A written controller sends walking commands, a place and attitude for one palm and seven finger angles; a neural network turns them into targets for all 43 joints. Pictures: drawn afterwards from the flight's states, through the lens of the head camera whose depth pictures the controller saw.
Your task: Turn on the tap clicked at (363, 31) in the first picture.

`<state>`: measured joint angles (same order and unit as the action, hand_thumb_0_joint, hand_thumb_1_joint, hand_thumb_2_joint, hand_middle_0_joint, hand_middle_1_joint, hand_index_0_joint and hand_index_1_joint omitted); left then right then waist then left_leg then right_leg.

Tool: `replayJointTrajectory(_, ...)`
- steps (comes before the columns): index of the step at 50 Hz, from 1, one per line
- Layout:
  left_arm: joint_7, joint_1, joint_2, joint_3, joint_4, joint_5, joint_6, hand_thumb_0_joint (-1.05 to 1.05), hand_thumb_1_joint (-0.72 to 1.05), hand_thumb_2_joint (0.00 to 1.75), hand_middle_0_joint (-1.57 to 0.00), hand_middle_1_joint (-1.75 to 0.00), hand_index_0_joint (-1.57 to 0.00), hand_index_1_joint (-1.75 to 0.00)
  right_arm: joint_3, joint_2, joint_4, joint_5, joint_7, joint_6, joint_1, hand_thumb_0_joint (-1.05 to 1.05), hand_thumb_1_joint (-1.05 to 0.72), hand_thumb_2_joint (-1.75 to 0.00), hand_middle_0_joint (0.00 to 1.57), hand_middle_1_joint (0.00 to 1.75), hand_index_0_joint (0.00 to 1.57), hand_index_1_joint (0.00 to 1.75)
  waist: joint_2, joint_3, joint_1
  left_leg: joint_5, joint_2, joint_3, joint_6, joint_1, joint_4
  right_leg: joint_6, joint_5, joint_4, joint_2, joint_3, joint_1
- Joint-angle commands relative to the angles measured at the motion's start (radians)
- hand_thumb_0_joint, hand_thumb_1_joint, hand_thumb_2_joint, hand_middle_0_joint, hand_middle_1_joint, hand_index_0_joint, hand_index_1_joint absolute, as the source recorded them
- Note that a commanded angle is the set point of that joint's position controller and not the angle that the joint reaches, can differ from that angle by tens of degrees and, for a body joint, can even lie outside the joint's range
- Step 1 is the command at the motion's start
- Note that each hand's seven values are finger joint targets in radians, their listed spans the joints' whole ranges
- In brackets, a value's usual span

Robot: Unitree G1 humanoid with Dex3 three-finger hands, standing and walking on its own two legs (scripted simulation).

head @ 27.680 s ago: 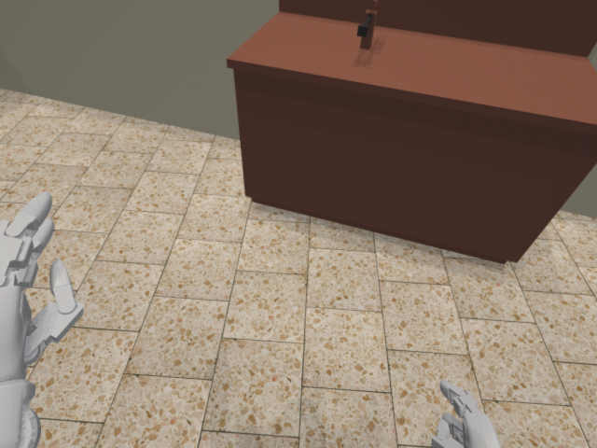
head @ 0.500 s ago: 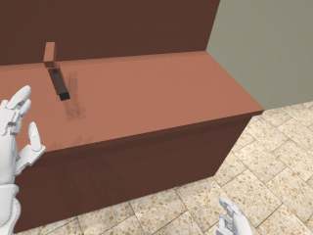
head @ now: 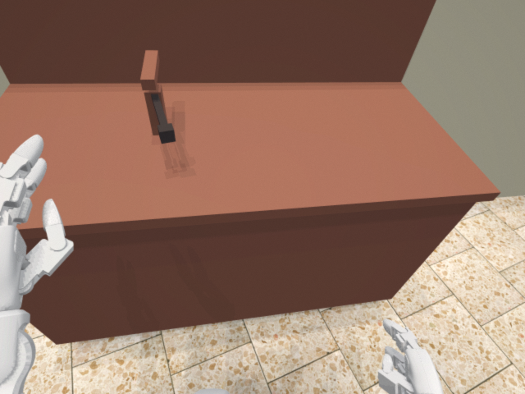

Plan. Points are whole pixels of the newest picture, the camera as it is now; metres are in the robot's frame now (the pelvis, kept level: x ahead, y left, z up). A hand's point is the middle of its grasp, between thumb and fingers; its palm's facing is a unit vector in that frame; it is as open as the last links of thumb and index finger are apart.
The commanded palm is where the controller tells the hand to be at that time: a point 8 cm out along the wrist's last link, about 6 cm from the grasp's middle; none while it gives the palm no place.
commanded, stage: come to a stop and stand still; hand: left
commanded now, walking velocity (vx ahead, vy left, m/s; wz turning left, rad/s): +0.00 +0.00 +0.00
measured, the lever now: (166, 133) +0.54 +0.26 +0.08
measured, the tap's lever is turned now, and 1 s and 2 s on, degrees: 12 12 12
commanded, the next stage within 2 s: look again from close up in 0.84 s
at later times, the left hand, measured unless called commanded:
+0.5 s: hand (69, 231) +0.23 +0.26 +0.17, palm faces +0.34 -0.89 -0.30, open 7.4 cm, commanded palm +0.17 +0.30 +0.18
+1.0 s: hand (46, 233) +0.23 +0.29 +0.17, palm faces +0.36 -0.88 -0.31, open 7.4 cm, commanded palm +0.18 +0.32 +0.18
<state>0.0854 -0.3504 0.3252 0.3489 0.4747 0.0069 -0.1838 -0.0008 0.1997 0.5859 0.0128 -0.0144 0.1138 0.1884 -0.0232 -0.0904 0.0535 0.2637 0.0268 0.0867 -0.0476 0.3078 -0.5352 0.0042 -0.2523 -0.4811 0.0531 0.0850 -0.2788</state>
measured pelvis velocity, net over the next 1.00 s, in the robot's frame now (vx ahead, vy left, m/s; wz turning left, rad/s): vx -0.01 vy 0.06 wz -0.08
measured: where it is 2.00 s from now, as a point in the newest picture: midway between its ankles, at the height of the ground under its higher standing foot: outside the picture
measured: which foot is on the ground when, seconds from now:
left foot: down 0.00-0.24, up 0.26-0.44, down 0.46-1.00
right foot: down 0.00-0.00, up 0.02-0.20, down 0.22-1.00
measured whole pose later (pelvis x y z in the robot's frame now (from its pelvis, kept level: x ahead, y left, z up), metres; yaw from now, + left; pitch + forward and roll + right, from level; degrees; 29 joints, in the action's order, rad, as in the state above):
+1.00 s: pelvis -0.01 +0.06 +0.01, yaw -5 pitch -1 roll -1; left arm 0.13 -0.39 0.32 0.31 0.41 0.04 -0.17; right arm 0.04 0.17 0.61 0.00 -0.04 0.11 0.21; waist -0.01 -0.02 0.05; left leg 0.20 0.03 0.01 -0.04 0.20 -0.42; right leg -0.01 -0.19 -0.39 0.02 0.03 -0.18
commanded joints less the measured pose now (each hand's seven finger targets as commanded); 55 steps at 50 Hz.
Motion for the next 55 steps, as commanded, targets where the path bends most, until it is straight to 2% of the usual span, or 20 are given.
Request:
replayJointTrajectory(1,0.033,0.211,0.213,0.119,0.247,0.0,-0.053,0.0,0.9,0.9,-0.2,-0.3,-0.2,-0.3,-0.039,0.099,-0.167,-0.023,-0.021,0.069,-0.085,0.0,-0.9,-0.9,0.2,0.3,0.2,0.3,0.309,0.129,-0.034,0.577,-0.249,-0.321,-0.002,0.063,0.5,-0.023,-0.163,-0.408,0.071,-0.09,0.034)
replayJointTrajectory(3,0.036,0.134,0.164,0.094,0.169,0.004,-0.043,0.0,0.9,0.9,-0.2,-0.3,-0.2,-0.3,-0.049,0.096,-0.147,-0.017,-0.01,0.07,-0.047,0.0,-0.9,-0.9,0.2,0.3,0.2,0.3,0.199,0.11,-0.042,0.419,-0.252,-0.281,0.001,0.034,0.477,-0.009,-0.167,-0.449,0.046,-0.075,-0.009)
replayJointTrajectory(5,0.039,0.069,0.146,0.074,0.159,0.006,-0.033,0.0,0.9,0.9,-0.2,-0.3,-0.2,-0.3,-0.048,0.111,-0.151,-0.017,0.001,0.072,-0.062,0.0,-0.9,-0.9,0.2,0.3,0.2,0.3,0.135,0.131,-0.027,0.325,-0.227,-0.195,0.003,-0.041,0.442,0.006,-0.166,-0.311,0.023,-0.123,0.011)
replayJointTrajectory(6,0.04,0.041,0.157,0.085,0.173,0.007,-0.031,0.0,0.9,0.9,-0.2,-0.3,-0.2,-0.3,-0.048,0.113,-0.159,-0.017,0.003,0.073,-0.067,0.0,-0.9,-0.9,0.2,0.3,0.2,0.3,0.146,0.142,-0.022,0.313,-0.219,-0.165,0.021,-0.086,0.451,0.011,-0.16,-0.242,0.026,-0.152,0.014)
replayJointTrajectory(9,0.049,0.016,0.173,0.081,0.176,0.008,-0.016,0.0,0.9,0.9,-0.2,-0.3,-0.2,-0.3,-0.034,0.11,-0.175,-0.001,0.001,0.056,-0.088,0.0,-0.9,-0.9,0.2,0.3,0.2,0.3,0.184,0.14,-0.01,0.364,-0.205,-0.133,0.081,0.048,0.429,0.048,-0.156,0.039,0.009,-0.157,0.237)
replayJointTrajectory(10,0.05,0.033,0.184,0.082,0.175,0.007,-0.01,0.0,0.9,0.9,-0.2,-0.3,-0.2,-0.3,-0.035,0.107,-0.177,0.003,0.0,0.046,-0.09,0.0,-0.9,-0.9,0.2,0.3,0.2,0.3,0.129,0.123,-0.009,0.341,-0.165,-0.097,0.093,0.098,0.35,0.056,-0.16,0.128,-0.016,-0.109,0.273)
replayJointTrajectory(11,0.051,0.04,0.202,0.094,0.184,0.002,-0.012,0.0,0.9,0.9,-0.2,-0.3,-0.2,-0.3,-0.034,0.106,-0.176,0.007,0.0,0.036,-0.092,0.0,-0.9,-0.9,0.2,0.3,0.2,0.3,0.044,0.108,-0.017,0.238,-0.1,-0.044,0.097,0.075,0.187,0.073,-0.175,0.245,-0.084,0.015,0.21)
replayJointTrajectory(12,0.049,0.077,0.21,0.086,0.208,0.009,-0.022,0.0,0.9,0.9,-0.2,-0.3,-0.2,-0.3,-0.032,0.102,-0.174,0.002,0.0,0.029,-0.088,0.0,-0.9,-0.9,0.2,0.3,0.2,0.3,-0.114,0.104,-0.017,0.137,-0.049,-0.028,0.087,0.025,-0.099,0.13,-0.251,0.359,-0.241,0.235,0.061)
replayJointTrajectory(13,0.054,0.135,0.229,0.091,0.234,0.014,-0.027,0.0,0.9,0.9,-0.2,-0.3,-0.2,-0.3,-0.026,0.107,-0.168,-0.001,0.0,0.025,-0.096,0.0,-0.9,-0.9,0.2,0.3,0.2,0.3,-0.177,0.086,-0.013,0.066,-0.032,-0.077,0.08,0.037,-0.337,0.211,-0.243,0.413,-0.383,0.38,-0.055)
replayJointTrajectory(14,0.052,0.143,0.188,0.059,0.198,0.016,-0.017,0.0,0.9,0.9,-0.2,-0.3,-0.2,-0.3,-0.03,0.108,-0.158,-0.013,-0.002,0.038,-0.075,0.0,-0.9,-0.9,0.2,0.3,0.2,0.3,-0.219,0.084,-0.034,0.043,-0.029,-0.124,0.076,0.072,-0.411,0.206,-0.277,0.386,-0.369,0.354,-0.09)
replayJointTrajectory(16,0.046,0.134,0.193,0.07,0.173,0.023,-0.017,0.0,0.9,0.9,-0.2,-0.3,-0.2,-0.3,-0.026,0.11,-0.14,-0.015,-0.006,0.044,-0.081,0.0,-0.9,-0.9,0.2,0.3,0.2,0.3,-0.115,0.102,-0.046,0.025,-0.045,-0.125,0.074,0.083,-0.36,0.175,-0.301,0.331,-0.303,0.254,-0.061)
replayJointTrajectory(18,0.069,0.094,0.185,0.067,0.152,0.02,-0.035,0.0,0.9,0.9,-0.2,-0.3,-0.2,-0.3,-0.012,0.095,-0.125,-0.014,-0.024,0.056,-0.073,0.0,-0.9,-0.9,0.2,0.3,0.2,0.3,0.01,0.13,-0.031,0.034,-0.045,-0.093,0.054,0.036,-0.116,0.172,-0.127,0.274,-0.272,0.186,0.035)
replayJointTrajectory(20,0.082,0.08,0.179,0.067,0.162,0.019,-0.048,0.0,0.9,0.9,-0.2,-0.3,-0.2,-0.3,-0.012,0.094,-0.113,-0.01,-0.031,0.072,-0.05,0.0,-0.9,-0.9,0.2,0.3,0.2,0.3,0.061,0.169,-0.024,-0.024,-0.005,-0.056,0.039,-0.106,0.11,0.111,-0.04,0.204,-0.195,0.115,0.075)
replayJointTrajectory(23,0.075,0.076,0.191,0.07,0.213,0.022,-0.058,0.0,0.9,0.9,-0.2,-0.3,-0.2,-0.3,-0.034,0.131,-0.137,-0.017,-0.03,0.083,-0.067,0.0,-0.9,-0.9,0.2,0.3,0.2,0.3,0.097,0.217,-0.012,-0.308,-0.134,-0.183,0.003,-0.236,0.165,0.016,0.138,0.059,-0.083,0.021,0.072)
replayJointTrajectory(25,0.069,0.01,0.214,0.105,0.2,0.032,-0.059,0.0,0.9,0.9,-0.2,-0.3,-0.2,-0.3,-0.037,0.131,-0.145,-0.022,-0.03,0.075,-0.074,0.0,-0.9,-0.9,0.2,0.3,0.2,0.3,0.064,0.234,-0.017,-0.377,-0.133,-0.168,0.01,-0.199,0.137,-0.003,0.226,0.051,-0.073,0.015,0.117)
replayJointTrajectory(27,0.057,-0.006,0.219,0.107,0.24,0.032,-0.065,0.0,0.9,0.9,-0.2,-0.3,-0.2,-0.3,-0.016,0.109,-0.15,-0.019,-0.03,0.069,-0.092,0.0,-0.9,-0.9,0.2,0.3,0.2,0.3,0.196,0.188,-0.02,-0.325,-0.148,-0.218,0.021,-0.114,0.231,-0.009,0.143,-0.009,-0.051,-0.058,0.134)
replayJointTrajectory(36,0.058,-0.07,0.198,0.113,0.163,0.037,-0.068,0.0,0.9,0.9,-0.2,-0.3,-0.2,-0.3,-0.027,0.119,-0.142,-0.02,-0.035,0.062,-0.067,0.0,-0.9,-0.9,0.2,0.3,0.2,0.3,0.094,0.17,-0.031,-0.077,-0.115,-0.169,0.032,-0.059,0.239,0.005,0.159,0.079,-0.062,-0.031,0.157)
replayJointTrajectory(40,0.06,0.011,0.173,0.074,0.158,0.031,-0.069,0.0,0.9,0.9,-0.2,-0.3,-0.2,-0.3,-0.026,0.117,-0.132,-0.018,-0.041,0.058,-0.064,0.0,-0.9,-0.9,0.2,0.3,0.2,0.3,0.061,0.178,-0.033,-0.029,-0.103,-0.17,0.032,-0.069,0.226,0.006,0.136,0.111,-0.069,-0.009,0.144)
replayJointTrajectory(47,0.064,0.086,0.176,0.054,0.184,0.025,-0.063,0.0,0.9,0.9,-0.2,-0.3,-0.2,-0.3,-0.018,0.109,-0.127,-0.013,-0.047,0.059,-0.078,0.0,-0.9,-0.9,0.2,0.3,0.2,0.3,0.084,0.183,-0.029,-0.088,-0.086,-0.159,0.039,-0.107,0.221,0.007,0.164,0.126,-0.07,-0.016,0.147)
replayJointTrajectory(55,0.061,-0.019,0.177,0.076,0.148,0.04,-0.054,0.0,0.9,0.9,-0.2,-0.3,-0.2,-0.3,-0.021,0.107,-0.145,-0.019,-0.042,0.036,-0.08,0.0,-0.9,-0.9,0.2,0.3,0.2,0.3,0.051,0.19,-0.027,-0.148,-0.068,-0.144,0.047,-0.093,0.203,0.008,0.211,0.153,-0.074,-0.011,0.169)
